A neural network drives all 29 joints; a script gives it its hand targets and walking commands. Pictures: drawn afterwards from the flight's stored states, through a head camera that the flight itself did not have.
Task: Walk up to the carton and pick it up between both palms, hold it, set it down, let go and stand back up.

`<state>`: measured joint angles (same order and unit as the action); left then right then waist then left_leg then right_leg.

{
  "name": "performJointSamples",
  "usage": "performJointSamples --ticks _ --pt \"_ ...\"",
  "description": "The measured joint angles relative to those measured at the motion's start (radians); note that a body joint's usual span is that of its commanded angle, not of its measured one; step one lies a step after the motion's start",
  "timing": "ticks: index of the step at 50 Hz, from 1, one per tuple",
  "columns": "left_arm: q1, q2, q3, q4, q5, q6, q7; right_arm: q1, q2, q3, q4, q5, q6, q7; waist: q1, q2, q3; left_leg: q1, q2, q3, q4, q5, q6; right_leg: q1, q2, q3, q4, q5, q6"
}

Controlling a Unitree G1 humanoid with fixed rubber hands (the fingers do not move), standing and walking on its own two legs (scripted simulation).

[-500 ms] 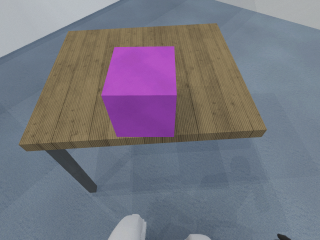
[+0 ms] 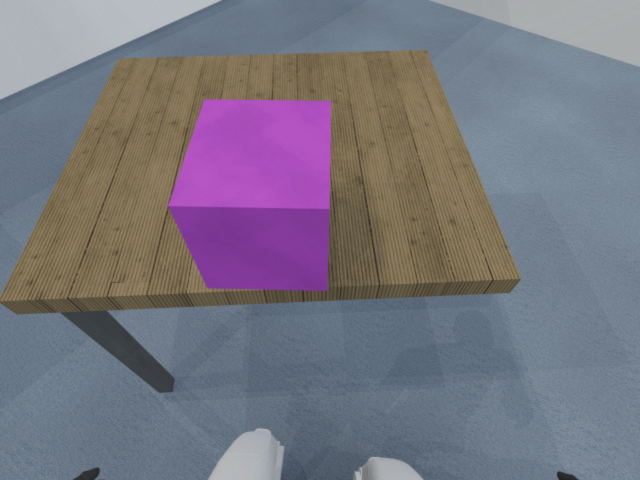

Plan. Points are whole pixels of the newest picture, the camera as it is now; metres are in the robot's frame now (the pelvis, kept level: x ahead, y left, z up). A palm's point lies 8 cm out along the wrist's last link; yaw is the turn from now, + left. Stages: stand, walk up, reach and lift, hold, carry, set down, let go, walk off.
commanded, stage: walk up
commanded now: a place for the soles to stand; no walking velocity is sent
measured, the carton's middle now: (267, 197) +0.49 +0.12 +0.02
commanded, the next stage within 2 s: none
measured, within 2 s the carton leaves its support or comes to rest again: neither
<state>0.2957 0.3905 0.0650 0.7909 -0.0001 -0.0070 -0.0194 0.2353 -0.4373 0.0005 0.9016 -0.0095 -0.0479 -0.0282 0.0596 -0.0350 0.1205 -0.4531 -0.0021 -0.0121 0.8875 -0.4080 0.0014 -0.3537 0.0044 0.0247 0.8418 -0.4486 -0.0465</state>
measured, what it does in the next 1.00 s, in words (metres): steps on the spot: left foot, then left foot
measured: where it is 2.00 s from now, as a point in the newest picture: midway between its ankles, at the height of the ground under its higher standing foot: outside the picture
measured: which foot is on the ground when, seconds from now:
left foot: up 0.00-0.16, down 0.18-0.40, up 0.42-0.66, down 0.68-0.96, up 0.98-1.00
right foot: down 0.00-1.00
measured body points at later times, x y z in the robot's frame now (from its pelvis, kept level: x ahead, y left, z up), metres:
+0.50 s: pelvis +0.02 -0.03 +0.00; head +0.06 -0.04 +0.44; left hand +0.08 +0.29 -0.11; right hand +0.14 -0.35 -0.12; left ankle +0.06 +0.13 -0.69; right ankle +0.02 -0.10 -0.71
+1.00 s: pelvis +0.00 -0.05 -0.01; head +0.04 -0.04 +0.44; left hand +0.07 +0.28 -0.12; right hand +0.13 -0.35 -0.12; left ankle +0.06 +0.11 -0.70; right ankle +0.01 -0.11 -0.71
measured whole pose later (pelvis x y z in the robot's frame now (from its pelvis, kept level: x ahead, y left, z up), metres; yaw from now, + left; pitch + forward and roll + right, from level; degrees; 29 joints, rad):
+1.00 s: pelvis +0.00 -0.05 -0.01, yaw +3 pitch -3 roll +2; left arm 0.21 0.40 0.07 0.79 0.00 0.01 -0.01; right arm 0.20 -0.39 0.00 0.90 -0.02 -0.04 -0.06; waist 0.06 -0.05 0.14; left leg -0.45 -0.01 -0.03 0.84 -0.36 0.01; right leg -0.36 0.01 -0.07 0.88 -0.48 -0.08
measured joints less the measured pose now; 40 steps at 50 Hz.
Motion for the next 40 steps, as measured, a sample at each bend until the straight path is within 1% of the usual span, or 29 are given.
performJointSamples --ticks 6,8,9,10,11,15,17,18,19,21,24,31,34,35,36,40 --pt "-0.001 -0.031 0.0 0.0 0.0 0.0 0.011 -0.023 -0.003 0.0 0.0 0.004 -0.002 -0.001 0.0 0.048 0.004 -0.003 0.0 -0.001 -0.002 -0.003 0.0 0.0 0.003 -0.02 -0.013 -0.006 -0.003" --pt "-0.004 -0.033 0.0 0.0 0.0 0.003 0.014 -0.035 0.003 0.0 -0.001 0.004 -0.004 -0.003 -0.001 0.06 0.003 0.008 0.0 -0.001 -0.058 -0.004 0.0 0.0 0.009 -0.031 -0.012 -0.011 -0.003" --pt "-0.006 -0.031 0.0 0.0 0.0 0.008 0.014 -0.04 0.008 0.0 -0.001 0.004 -0.009 -0.004 -0.001 0.062 0.004 0.024 0.001 -0.002 -0.113 0.028 0.0 -0.001 0.011 -0.035 -0.007 -0.016 -0.003" --pt "-0.011 -0.025 0.0 0.0 0.0 0.015 0.014 -0.044 0.018 0.0 -0.001 0.004 -0.016 -0.007 -0.001 0.053 0.009 0.032 -0.003 0.0 -0.133 0.087 -0.004 0.0 0.008 -0.034 0.005 -0.023 -0.003" --pt "-0.023 -0.019 0.0 0.0 0.0 0.022 0.015 -0.043 0.03 0.001 -0.001 0.004 -0.025 -0.011 -0.001 0.04 0.018 0.042 -0.011 0.0 -0.13 0.1 -0.01 0.0 0.0 -0.034 0.031 -0.022 -0.003" --pt "-0.06 -0.003 0.0 0.0 0.0 0.037 0.02 -0.022 0.053 0.0 0.0 0.004 -0.033 -0.018 -0.001 0.009 0.017 0.081 -0.013 -0.003 -0.126 0.075 -0.015 -0.01 -0.002 -0.035 0.163 -0.063 0.001" --pt "-0.079 0.011 0.0 -0.001 0.0 0.036 0.014 -0.017 0.052 0.0 0.0 0.003 -0.03 -0.02 0.0 -0.012 0.011 0.078 -0.012 -0.003 -0.125 0.071 -0.015 -0.011 -0.011 -0.034 0.159 -0.071 0.001" --pt "-0.086 0.019 0.0 -0.001 0.0 0.032 0.011 -0.018 0.049 0.0 0.0 0.002 -0.027 -0.02 0.0 -0.023 0.006 0.066 -0.013 -0.002 -0.122 0.071 -0.015 -0.011 -0.017 -0.033 0.124 -0.071 0.001" --pt "-0.09 0.024 0.002 -0.001 0.0 0.023 0.008 -0.023 0.044 0.0 0.0 0.002 -0.023 -0.02 0.001 -0.031 0.002 0.048 -0.012 -0.002 -0.111 0.071 -0.015 -0.006 -0.023 -0.033 0.052 -0.061 0.0" --pt "-0.091 0.013 0.003 0.0 0.0 0.006 0.009 -0.045 0.028 0.0 0.001 0.002 -0.01 -0.021 0.0 -0.018 0.026 0.029 -0.002 -0.009 -0.06 0.05 -0.014 -0.004 -0.008 -0.044 0.045 -0.037 -0.014" --pt "-0.068 -0.011 0.003 0.0 0.0 0.003 0.01 -0.052 0.019 0.0 0.0 0.002 0.001 -0.025 0.0 -0.009 0.023 0.002 -0.011 -0.009 0.008 -0.044 -0.014 -0.004 -0.001 -0.049 0.036 -0.032 -0.025" --pt "-0.051 -0.045 0.004 0.0 0.0 0.008 0.029 -0.058 0.0 0.0 0.0 0.003 0.003 -0.025 0.0 0.033 0.022 -0.004 -0.011 -0.009 0.031 -0.048 -0.014 -0.004 0.006 -0.07 0.027 -0.03 -0.022" --pt "-0.054 -0.046 0.004 0.0 0.0 0.022 0.031 -0.061 0.007 0.001 0.0 0.003 0.003 -0.026 -0.001 0.053 0.021 0.01 -0.011 -0.01 -0.03 -0.033 -0.013 -0.004 0.016 -0.089 0.029 -0.032 -0.017" --pt "-0.056 -0.042 0.004 0.0 0.0 0.029 0.029 -0.062 0.015 0.001 0.0 0.003 0.001 -0.027 -0.001 0.049 0.024 0.015 -0.012 -0.01 -0.052 0.043 -0.01 -0.004 0.016 -0.089 0.033 -0.033 -0.015" --pt "-0.062 -0.034 0.004 0.0 0.0 0.037 0.026 -0.058 0.027 0.001 0.0 0.003 -0.005 -0.029 -0.001 0.038 0.027 0.017 -0.017 -0.008 -0.052 0.07 -0.008 -0.004 0.01 -0.089 0.042 -0.033 -0.015" --pt "-0.096 -0.013 0.004 0.0 0.0 0.057 0.022 -0.024 0.054 0.0 0.0 0.003 -0.017 -0.03 -0.001 0.014 0.025 0.042 -0.02 -0.013 -0.059 0.051 0.004 -0.009 0.009 -0.089 0.159 -0.079 -0.001"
